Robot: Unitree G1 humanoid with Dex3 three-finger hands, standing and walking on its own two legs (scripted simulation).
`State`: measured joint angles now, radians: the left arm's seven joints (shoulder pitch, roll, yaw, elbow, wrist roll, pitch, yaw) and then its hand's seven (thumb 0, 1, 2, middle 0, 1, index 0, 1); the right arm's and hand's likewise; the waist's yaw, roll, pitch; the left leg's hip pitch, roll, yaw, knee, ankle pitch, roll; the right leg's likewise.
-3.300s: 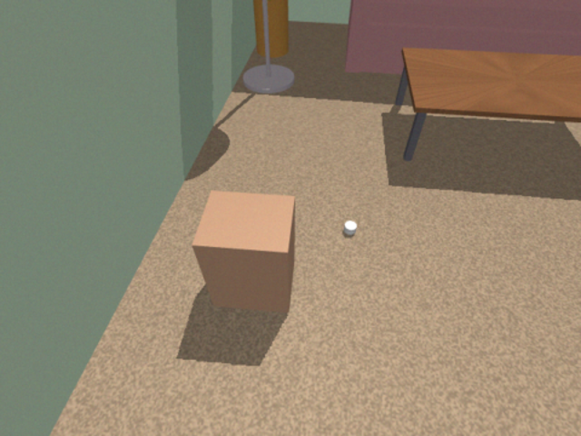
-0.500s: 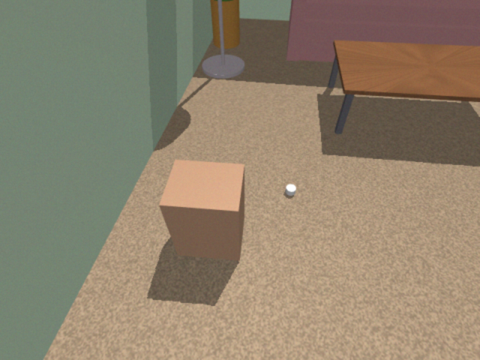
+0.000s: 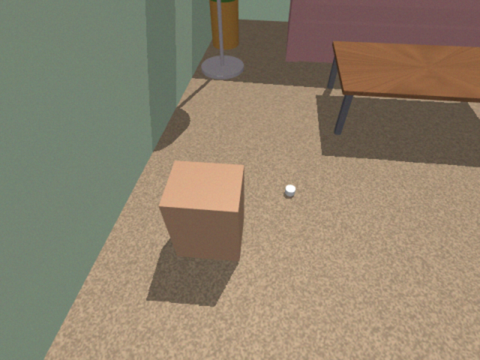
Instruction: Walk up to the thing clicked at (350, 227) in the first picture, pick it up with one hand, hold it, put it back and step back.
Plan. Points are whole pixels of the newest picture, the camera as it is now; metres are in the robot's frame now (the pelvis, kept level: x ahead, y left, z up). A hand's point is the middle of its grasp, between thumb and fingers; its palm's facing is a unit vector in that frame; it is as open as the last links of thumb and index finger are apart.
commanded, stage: stand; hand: left
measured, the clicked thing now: (290, 190) +1.07 -0.25 -0.77
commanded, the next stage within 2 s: walk up in 0.42 s
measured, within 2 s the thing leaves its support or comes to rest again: neither
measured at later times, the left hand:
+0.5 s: hand out of the picture +0.07 +0.26 -0.16, palm faces -0.07 -0.94 -0.34, open 7.4 cm
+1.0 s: hand (186, 332) +0.21 +0.13 -0.15, palm faces -0.25 -0.90 -0.35, open 7.4 cm
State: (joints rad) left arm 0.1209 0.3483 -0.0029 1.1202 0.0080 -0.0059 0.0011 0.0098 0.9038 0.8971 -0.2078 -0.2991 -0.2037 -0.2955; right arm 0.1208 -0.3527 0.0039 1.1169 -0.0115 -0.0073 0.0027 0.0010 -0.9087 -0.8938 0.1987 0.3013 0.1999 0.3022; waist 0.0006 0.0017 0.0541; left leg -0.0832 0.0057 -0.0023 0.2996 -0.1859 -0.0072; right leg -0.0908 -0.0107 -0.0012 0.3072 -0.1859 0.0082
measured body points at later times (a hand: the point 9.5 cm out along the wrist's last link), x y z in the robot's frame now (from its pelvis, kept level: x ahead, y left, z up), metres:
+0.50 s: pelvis +0.00 +0.00 -0.01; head +0.01 -0.01 +0.44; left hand +0.07 +0.30 -0.13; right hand +0.07 -0.31 -0.13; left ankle -0.01 +0.12 -0.75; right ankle -0.02 -0.12 -0.74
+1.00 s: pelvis +0.12 -0.12 -0.01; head +0.13 -0.14 +0.43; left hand +0.22 +0.17 -0.12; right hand +0.11 -0.46 -0.13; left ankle +0.19 -0.01 -0.70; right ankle +0.11 -0.23 -0.75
